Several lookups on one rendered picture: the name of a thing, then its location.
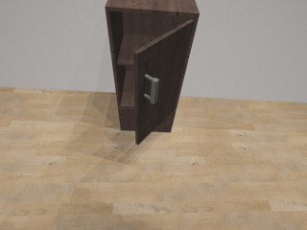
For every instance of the handle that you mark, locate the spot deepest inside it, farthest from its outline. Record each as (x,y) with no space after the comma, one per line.
(154,89)

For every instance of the cupboard door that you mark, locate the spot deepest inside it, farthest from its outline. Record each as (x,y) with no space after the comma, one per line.
(164,59)

